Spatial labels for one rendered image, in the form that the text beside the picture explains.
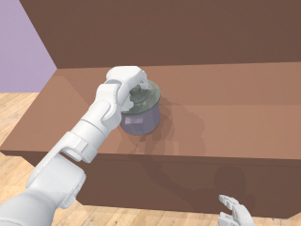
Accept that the lid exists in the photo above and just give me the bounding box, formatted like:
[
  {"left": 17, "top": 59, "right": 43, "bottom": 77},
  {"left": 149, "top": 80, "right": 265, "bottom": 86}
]
[{"left": 120, "top": 79, "right": 161, "bottom": 116}]

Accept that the knob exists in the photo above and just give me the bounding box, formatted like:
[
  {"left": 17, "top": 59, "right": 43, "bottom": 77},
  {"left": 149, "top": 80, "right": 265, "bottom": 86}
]
[{"left": 129, "top": 85, "right": 141, "bottom": 96}]

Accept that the left robot hand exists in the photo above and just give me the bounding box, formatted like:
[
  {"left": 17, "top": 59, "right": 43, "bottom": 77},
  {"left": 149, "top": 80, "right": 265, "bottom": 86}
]
[{"left": 106, "top": 66, "right": 149, "bottom": 111}]

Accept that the robot left upper arm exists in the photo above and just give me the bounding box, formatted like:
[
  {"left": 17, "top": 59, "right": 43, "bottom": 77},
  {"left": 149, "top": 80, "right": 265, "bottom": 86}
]
[{"left": 0, "top": 153, "right": 87, "bottom": 226}]

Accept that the pot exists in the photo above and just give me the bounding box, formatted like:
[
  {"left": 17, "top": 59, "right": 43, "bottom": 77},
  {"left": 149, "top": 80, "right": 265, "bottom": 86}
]
[{"left": 120, "top": 103, "right": 160, "bottom": 136}]

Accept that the robot left forearm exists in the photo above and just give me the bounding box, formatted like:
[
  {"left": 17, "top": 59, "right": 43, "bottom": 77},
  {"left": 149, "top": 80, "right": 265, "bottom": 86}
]
[{"left": 25, "top": 77, "right": 130, "bottom": 188}]

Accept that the table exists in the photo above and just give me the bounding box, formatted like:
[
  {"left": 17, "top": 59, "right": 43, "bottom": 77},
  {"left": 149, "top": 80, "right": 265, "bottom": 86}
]
[{"left": 0, "top": 0, "right": 301, "bottom": 219}]

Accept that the right robot hand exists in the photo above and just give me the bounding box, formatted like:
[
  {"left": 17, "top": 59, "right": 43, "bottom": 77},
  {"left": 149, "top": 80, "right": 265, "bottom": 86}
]
[{"left": 218, "top": 195, "right": 255, "bottom": 226}]

